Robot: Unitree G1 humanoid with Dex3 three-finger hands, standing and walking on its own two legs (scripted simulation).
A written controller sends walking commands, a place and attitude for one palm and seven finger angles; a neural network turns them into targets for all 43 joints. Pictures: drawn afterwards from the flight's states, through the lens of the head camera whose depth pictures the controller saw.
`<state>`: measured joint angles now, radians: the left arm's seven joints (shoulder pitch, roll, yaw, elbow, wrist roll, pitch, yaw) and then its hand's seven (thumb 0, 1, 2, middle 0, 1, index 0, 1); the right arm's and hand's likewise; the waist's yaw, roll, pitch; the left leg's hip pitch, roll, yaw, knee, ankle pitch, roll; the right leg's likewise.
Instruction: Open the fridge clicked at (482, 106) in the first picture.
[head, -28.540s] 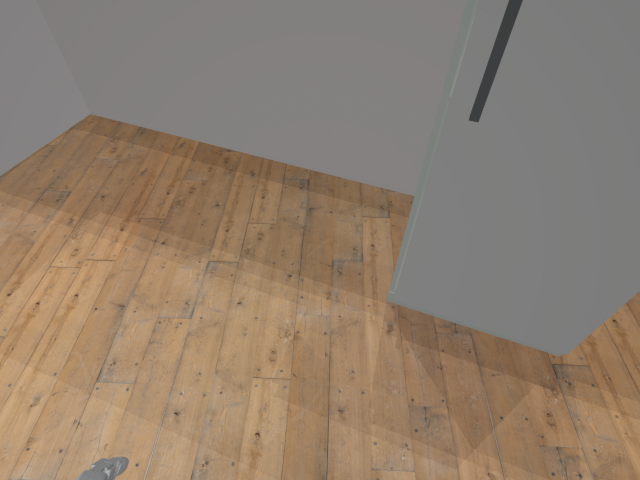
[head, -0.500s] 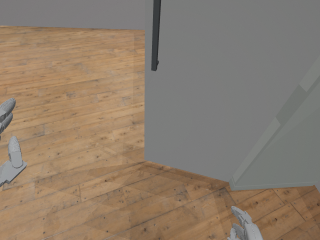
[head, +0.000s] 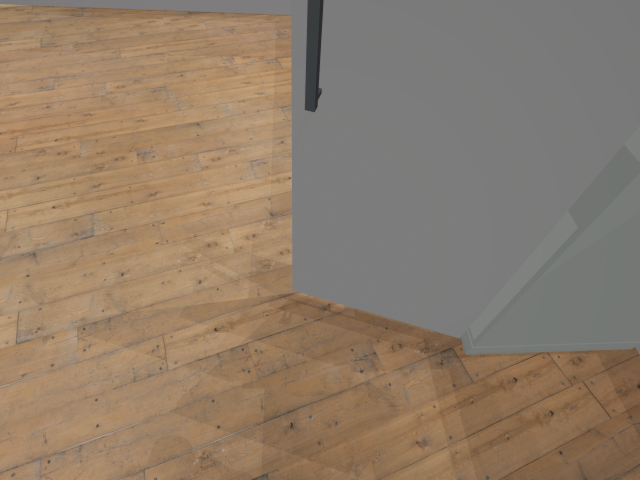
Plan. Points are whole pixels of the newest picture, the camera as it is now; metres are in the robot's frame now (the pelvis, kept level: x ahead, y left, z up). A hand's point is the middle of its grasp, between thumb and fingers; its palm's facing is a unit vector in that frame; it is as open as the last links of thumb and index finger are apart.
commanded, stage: let the arm hang, fingers relaxed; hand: left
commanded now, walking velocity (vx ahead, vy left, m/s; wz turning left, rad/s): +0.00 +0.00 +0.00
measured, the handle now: out of the picture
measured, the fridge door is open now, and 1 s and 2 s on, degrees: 70 70 70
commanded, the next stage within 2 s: look to check the result in 0.58 s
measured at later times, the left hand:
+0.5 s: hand out of the picture +0.09 +0.20 -0.16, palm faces -0.03 -0.97 -0.24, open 7.3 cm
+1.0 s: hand out of the picture +0.06 +0.22 -0.16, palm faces -0.04 -0.96 -0.29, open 7.3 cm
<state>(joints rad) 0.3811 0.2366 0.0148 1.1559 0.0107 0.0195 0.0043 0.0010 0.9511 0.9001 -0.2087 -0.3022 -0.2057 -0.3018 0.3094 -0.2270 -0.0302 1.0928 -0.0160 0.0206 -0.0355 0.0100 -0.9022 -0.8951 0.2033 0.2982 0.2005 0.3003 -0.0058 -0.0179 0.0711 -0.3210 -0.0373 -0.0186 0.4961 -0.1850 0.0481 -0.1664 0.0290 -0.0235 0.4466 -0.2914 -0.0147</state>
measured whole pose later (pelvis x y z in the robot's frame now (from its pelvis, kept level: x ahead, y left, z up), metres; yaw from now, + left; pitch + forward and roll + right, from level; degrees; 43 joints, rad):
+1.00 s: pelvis +0.02 -0.01 +0.01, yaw -1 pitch -1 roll +0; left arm 0.17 0.29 0.01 1.16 0.01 -0.01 0.01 0.00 0.91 0.90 -0.21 -0.30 -0.20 -0.30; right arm 0.13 -0.29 -0.01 1.16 -0.01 0.00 -0.02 0.01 -0.90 -0.89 0.20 0.30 0.20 0.30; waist -0.01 -0.01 0.06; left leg -0.18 -0.04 0.01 0.34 -0.14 0.04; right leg -0.05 0.02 0.01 0.31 -0.25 -0.02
